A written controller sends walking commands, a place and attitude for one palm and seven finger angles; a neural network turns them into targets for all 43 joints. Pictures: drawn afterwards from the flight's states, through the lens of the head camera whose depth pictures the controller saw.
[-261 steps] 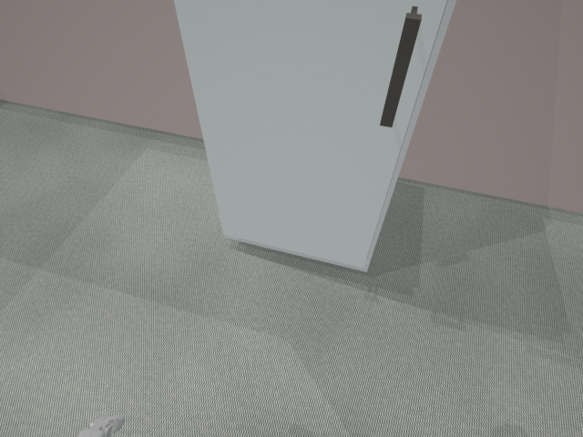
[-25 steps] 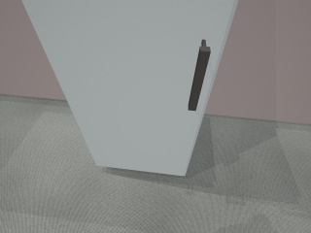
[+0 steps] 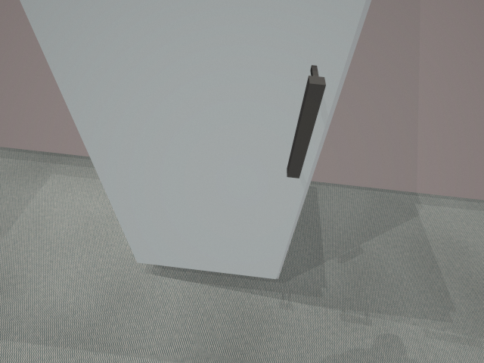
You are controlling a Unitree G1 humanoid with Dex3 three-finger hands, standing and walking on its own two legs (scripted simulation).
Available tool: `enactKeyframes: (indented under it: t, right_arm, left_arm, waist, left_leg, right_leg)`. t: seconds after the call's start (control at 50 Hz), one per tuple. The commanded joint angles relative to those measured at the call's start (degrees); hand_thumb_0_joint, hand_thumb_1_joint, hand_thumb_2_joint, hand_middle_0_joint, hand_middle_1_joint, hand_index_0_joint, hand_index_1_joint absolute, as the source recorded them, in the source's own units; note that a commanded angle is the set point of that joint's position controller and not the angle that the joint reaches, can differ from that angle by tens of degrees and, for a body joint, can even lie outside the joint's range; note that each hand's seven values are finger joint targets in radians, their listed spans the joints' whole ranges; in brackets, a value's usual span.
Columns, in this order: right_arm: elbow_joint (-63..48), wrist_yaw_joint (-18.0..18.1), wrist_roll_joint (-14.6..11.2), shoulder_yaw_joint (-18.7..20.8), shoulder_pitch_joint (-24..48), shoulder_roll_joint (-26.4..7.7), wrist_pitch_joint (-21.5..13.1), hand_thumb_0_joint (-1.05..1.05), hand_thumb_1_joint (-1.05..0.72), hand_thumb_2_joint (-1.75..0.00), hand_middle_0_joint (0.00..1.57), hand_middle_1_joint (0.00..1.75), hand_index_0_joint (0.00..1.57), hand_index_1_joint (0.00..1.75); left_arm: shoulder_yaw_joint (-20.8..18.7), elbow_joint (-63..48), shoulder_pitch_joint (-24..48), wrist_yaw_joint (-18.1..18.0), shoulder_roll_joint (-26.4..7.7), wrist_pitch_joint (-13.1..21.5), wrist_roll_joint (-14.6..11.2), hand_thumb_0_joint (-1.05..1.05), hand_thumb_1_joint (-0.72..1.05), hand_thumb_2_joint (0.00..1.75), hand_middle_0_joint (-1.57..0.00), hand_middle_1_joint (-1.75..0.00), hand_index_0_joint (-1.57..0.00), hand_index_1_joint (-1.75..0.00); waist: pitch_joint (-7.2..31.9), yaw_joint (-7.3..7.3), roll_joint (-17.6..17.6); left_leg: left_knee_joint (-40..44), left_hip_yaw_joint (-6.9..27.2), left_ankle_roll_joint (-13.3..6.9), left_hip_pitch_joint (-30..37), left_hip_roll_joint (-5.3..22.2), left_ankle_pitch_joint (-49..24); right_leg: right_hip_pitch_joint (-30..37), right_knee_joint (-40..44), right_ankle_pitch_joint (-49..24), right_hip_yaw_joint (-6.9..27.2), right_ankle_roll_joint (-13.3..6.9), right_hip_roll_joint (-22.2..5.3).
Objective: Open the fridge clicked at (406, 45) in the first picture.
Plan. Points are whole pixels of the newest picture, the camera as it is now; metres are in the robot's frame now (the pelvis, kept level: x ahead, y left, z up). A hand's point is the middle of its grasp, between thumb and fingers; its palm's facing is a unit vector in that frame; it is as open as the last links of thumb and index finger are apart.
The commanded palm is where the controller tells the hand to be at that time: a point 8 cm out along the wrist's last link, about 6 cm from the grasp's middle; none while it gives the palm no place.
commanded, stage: look again from close up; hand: right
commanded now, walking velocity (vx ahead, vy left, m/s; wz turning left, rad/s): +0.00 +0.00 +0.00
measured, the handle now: (302, 125) +0.54 -0.08 +0.12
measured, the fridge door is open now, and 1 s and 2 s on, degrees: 0 0 0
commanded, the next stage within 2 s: raise the hand to about handle height in 0.62 s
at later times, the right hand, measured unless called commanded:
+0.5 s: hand out of the picture +0.06 -0.19 -0.17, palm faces -0.02 +0.97 -0.25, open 7.4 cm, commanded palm none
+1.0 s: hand (378, 326) +0.20 -0.20 +0.00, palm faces +0.11 +0.99 -0.07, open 7.9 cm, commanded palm +0.13 -0.26 -0.03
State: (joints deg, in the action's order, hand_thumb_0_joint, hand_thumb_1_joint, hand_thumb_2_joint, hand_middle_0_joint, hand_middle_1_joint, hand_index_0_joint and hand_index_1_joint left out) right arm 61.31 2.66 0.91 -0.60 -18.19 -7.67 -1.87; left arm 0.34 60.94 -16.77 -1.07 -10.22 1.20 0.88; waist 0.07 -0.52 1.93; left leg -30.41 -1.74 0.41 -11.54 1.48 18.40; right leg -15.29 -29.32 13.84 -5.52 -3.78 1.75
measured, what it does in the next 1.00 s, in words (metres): stands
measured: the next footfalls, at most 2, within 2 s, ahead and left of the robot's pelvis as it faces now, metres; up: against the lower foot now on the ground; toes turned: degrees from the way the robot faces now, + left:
none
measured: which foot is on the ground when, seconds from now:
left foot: down 0.00-1.00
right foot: down 0.00-1.00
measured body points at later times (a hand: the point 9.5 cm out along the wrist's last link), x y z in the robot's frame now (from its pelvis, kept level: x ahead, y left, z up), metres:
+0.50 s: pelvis +0.02 +0.01 +0.01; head +0.02 +0.00 +0.46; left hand +0.07 +0.26 -0.14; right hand +0.06 -0.24 -0.15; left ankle -0.02 +0.12 -0.73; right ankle +0.02 -0.08 -0.73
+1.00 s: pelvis -0.02 +0.02 -0.04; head +0.01 +0.02 +0.41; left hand +0.16 +0.27 -0.12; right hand +0.19 -0.25 +0.01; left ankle -0.02 +0.12 -0.73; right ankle +0.02 -0.08 -0.73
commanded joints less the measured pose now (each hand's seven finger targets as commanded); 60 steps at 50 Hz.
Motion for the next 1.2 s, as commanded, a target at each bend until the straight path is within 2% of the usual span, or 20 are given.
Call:
enactKeyframes:
  t: [0.0,0.18,0.6,0.68,0.7,0.72,0.74,0.76,0.78,0.8,0.82,0.84,0.88,0.9,0.94,0.98,1.0,1.06,1.12,1.18]
  right_arm:
    - [-2.5,0.0,-0.1,1.2,-2.3,-7.5,-0.6,0.00,-0.90,-0.90,0.20,0.30,0.20,0.30]
    - [-3.4,-0.2,0.0,1.7,0.5,-10.9,-0.3,0.00,-0.90,-0.90,0.20,0.30,0.20,0.30]
    - [-2.3,-0.9,0.0,1.5,4.0,-14.4,0.2,0.00,-0.90,-0.90,0.20,0.30,0.20,0.30]
    - [-2.0,-0.9,0.1,1.6,4.0,-14.6,0.2,0.00,-0.90,-0.90,0.20,0.30,0.20,0.30]
    - [-0.7,1.7,0.5,0.5,-1.2,-9.2,-0.2,0.00,-0.90,-0.90,0.20,0.30,0.20,0.30]
    - [-84.6,1.9,-9.2,19.3,40.2,-30.5,-11.3,0.00,-0.88,-0.89,0.20,0.32,0.20,0.32]
    - [-73.5,2.4,-5.3,15.0,11.8,-25.2,-9.8,0.00,-0.85,-0.88,0.20,0.33,0.20,0.33]
    - [-65.6,2.9,-8.6,8.0,-3.2,-10.8,-3.8,0.00,-0.83,-0.87,0.21,0.34,0.21,0.34]
    - [-62.0,1.8,-9.6,6.1,-1.4,-5.5,-3.9,0.00,-0.81,-0.86,0.21,0.36,0.21,0.36]
    - [-62.0,0.6,-10.7,9.8,3.4,-8.7,-7.0,0.00,-0.78,-0.85,0.21,0.37,0.21,0.37]
    - [-56.8,-1.2,-11.3,13.7,0.2,-10.5,-10.6,0.00,-0.76,-0.84,0.21,0.39,0.21,0.39]
    - [-51.4,-4.0,-12.6,13.9,-7.0,-7.8,-14.6,0.00,-0.74,-0.83,0.21,0.40,0.21,0.40]
    - [-45.6,-11.6,-14.8,14.6,-12.6,-5.6,-23.4,0.00,-0.69,-0.81,0.22,0.43,0.22,0.43]
    - [-45.2,-15.6,-16.0,16.0,-14.5,-6.5,-27.7,0.00,-0.67,-0.80,0.22,0.45,0.22,0.45]
    - [-47.2,-24.0,-18.5,18.2,-11.5,-10.7,-34.4,0.00,-0.62,-0.78,0.22,0.48,0.22,0.48]
    - [-51.3,-28.7,-21.4,23.2,-8.0,-16.3,-33.1,0.00,-0.57,-0.76,0.22,0.51,0.22,0.51]
    - [-54.9,-29.4,-22.8,25.0,-5.3,-18.4,-31.2,0.00,-0.55,-0.75,0.22,0.53,0.22,0.53]
    - [-65.2,-27.7,-25.4,25.5,2.8,-19.8,-27.9,0.00,-0.48,-0.72,0.23,0.57,0.23,0.57]
    - [-73.1,-24.4,-23.0,22.6,9.6,-19.7,-28.6,0.00,-0.41,-0.69,0.24,0.62,0.24,0.62]
    - [-71.7,-24.5,-21.5,21.3,12.5,-20.7,-27.7,0.00,-0.34,-0.66,0.24,0.66,0.24,0.66]
  left_arm:
    - [-1.1,-2.4,-0.9,-0.1,-6.3,1.5,-0.1,0.00,0.90,0.90,-0.20,-0.30,-0.20,-0.30]
    - [-1.1,-1.6,2.8,-0.2,-8.7,1.6,-0.1,0.00,0.90,0.90,-0.20,-0.30,-0.20,-0.30]
    - [-1.2,-0.1,7.2,0.0,-12.0,1.2,-0.2,0.00,0.90,0.90,-0.20,-0.30,-0.20,-0.30]
    - [-1.2,0.0,7.3,0.0,-12.2,1.2,-0.2,0.00,0.90,0.90,-0.20,-0.30,-0.20,-0.30]
    - [-0.9,-3.2,6.8,0.0,-9.5,1.1,-0.9,0.00,0.90,0.90,-0.20,-0.30,-0.20,-0.30]
    - [-4.1,-22.0,3.0,-1.7,-16.3,8.0,-3.6,0.00,0.90,0.90,-0.20,-0.30,-0.20,-0.30]
    - [-2.0,-21.3,7.2,-3.3,-12.4,13.5,-2.8,0.00,0.90,0.90,-0.20,-0.30,-0.20,-0.30]
    - [-2.4,-20.6,6.4,-2.7,-9.6,14.4,-2.7,0.00,0.90,0.90,-0.20,-0.30,-0.20,-0.30]
    - [-2.8,-20.0,4.2,-2.2,-9.4,14.5,-3.3,0.00,0.90,0.90,-0.20,-0.30,-0.20,-0.30]
    - [-4.1,-22.9,5.7,-2.2,-11.6,14.7,-2.4,0.00,0.90,0.90,-0.20,-0.30,-0.20,-0.30]
    - [-4.8,-23.6,6.1,-2.2,-12.6,14.4,-1.7,0.00,0.90,0.90,-0.20,-0.30,-0.20,-0.30]
    - [-4.9,-25.0,6.8,-1.9,-12.1,14.2,-1.3,0.00,0.90,0.90,-0.20,-0.30,-0.20,-0.30]
    - [-5.3,-27.4,8.3,-0.6,-11.8,14.3,-1.4,0.00,0.90,0.90,-0.20,-0.30,-0.20,-0.30]
    - [-5.7,-28.8,9.4,0.0,-11.7,14.5,-1.4,0.00,0.90,0.90,-0.20,-0.30,-0.20,-0.30]
    - [-5.8,-32.2,10.6,0.9,-12.1,15.6,-2.0,0.00,0.90,0.90,-0.20,-0.30,-0.20,-0.30]
    - [-5.7,-36.4,10.8,0.5,-13.0,15.5,-2.7,0.00,0.90,0.90,-0.20,-0.30,-0.20,-0.30]
    - [-5.6,-38.0,10.6,-0.1,-12.8,15.4,-3.0,0.00,0.90,0.90,-0.20,-0.30,-0.20,-0.30]
    - [-4.5,-39.5,8.4,-2.1,-11.8,14.9,-3.3,0.00,0.90,0.90,-0.20,-0.30,-0.20,-0.30]
    - [-3.6,-38.0,6.6,-3.6,-11.3,15.4,-3.0,0.00,0.90,0.90,-0.20,-0.30,-0.20,-0.30]
    - [-3.0,-35.4,5.0,-4.8,-11.8,16.0,-2.7,0.00,0.90,0.90,-0.20,-0.30,-0.20,-0.30]
  waist:
    - [-2.7,0.42,-4.1]
    - [-0.2,0.63,-2.2]
    - [0.0,0.69,-2.2]
    - [0.6,0.72,-2.4]
    - [-2.5,0.92,-0.1]
    - [25.9,-4.03,7.2]
    - [24.2,1.91,15.4]
    - [16.1,0.00,14.3]
    - [6.6,-2.22,5.3]
    - [0.4,-2.77,0.5]
    - [-1.0,-2.16,-5.2]
    - [-0.7,-0.65,-10.2]
    - [3.5,2.09,-13.4]
    - [5.8,3.47,-13.0]
    - [10.4,3.52,-7.6]
    - [15.5,4.45,-1.7]
    - [18.0,4.39,0.0]
    - [17.6,2.11,-1.3]
    - [14.2,-0.65,3.0]
    - [12.9,-2.47,1.8]
  left_leg:
    - [6.2,5.2,-3.0,-1.7,3.9,-8.7]
    - [6.7,5.4,-2.8,0.8,4.5,-13.8]
    - [9.7,5.8,-2.5,1.7,5.1,-12.1]
    - [9.8,5.7,-2.4,2.1,5.2,-12.5]
    - [9.4,6.9,-0.9,-0.9,7.0,-22.4]
    - [3.4,0.4,-2.8,1.5,0.1,-26.2]
    - [-1.4,0.0,-2.9,-3.8,-1.0,-13.5]
    - [-3.6,-2.8,-2.2,-6.9,-1.1,-3.5]
    - [-1.7,-3.0,-1.6,-11.3,-1.4,-2.8]
    - [0.0,-3.7,-1.5,-14.1,-1.8,-2.9]
    - [0.2,-4.6,-1.5,-16.7,-2.0,-3.3]
    - [-2.4,-5.4,-1.5,-19.6,-2.5,-2.4]
    - [-10.1,-4.8,-1.9,-23.5,-2.6,-2.1]
    - [-13.6,-3.9,-2.1,-25.4,-2.5,-1.3]
    - [-17.5,-0.9,-2.4,-27.3,-1.7,0.2]
    - [-17.7,2.3,-2.4,-25.9,-1.2,3.1]
    - [-16.7,3.5,-1.9,-24.8,-1.1,5.6]
    - [-12.6,7.4,-0.5,-24.1,-0.9,11.7]
    - [-10.8,7.1,-0.9,-27.2,-1.5,13.5]
    - [-11.1,6.2,-0.9,-26.5,-1.9,8.2]
  right_leg:
    - [2.0,7.4,-7.6,8.9,0.3,-7.7]
    - [5.4,6.6,-13.9,8.0,0.6,-8.3]
    - [7.3,9.5,-11.7,8.4,1.0,-9.0]
    - [7.8,9.7,-13.0,8.6,0.9,-9.2]
    - [6.1,-0.4,-20.7,6.2,2.5,-9.8]
    - [20.8,4.2,-27.8,8.9,4.2,-2.4]
    - [28.3,5.1,-37.3,10.6,3.8,-7.0]
    - [20.2,6.3,-32.7,9.7,6.3,-5.8]
    - [14.1,5.4,-25.2,9.3,5.3,-5.8]
    - [6.5,2.4,-14.7,9.4,4.3,-4.5]
    - [-0.1,-0.8,-7.5,9.1,4.1,-3.6]
    - [-4.9,-4.2,-5.1,8.8,3.9,-2.9]
    - [-13.1,-11.5,-3.9,7.3,4.3,-2.0]
    - [-16.7,-14.9,-2.4,6.6,4.5,-1.7]
    - [-21.7,-20.1,0.2,6.0,4.3,-1.1]
    - [-22.4,-22.1,1.8,5.0,3.5,-0.7]
    - [-22.1,-22.3,3.0,4.7,3.2,-0.7]
    - [-23.0,-23.7,5.6,5.6,2.2,-1.6]
    - [-20.3,-23.0,6.8,6.6,1.4,-2.6]
    - [-20.0,-23.1,4.5,7.6,1.2,-3.1]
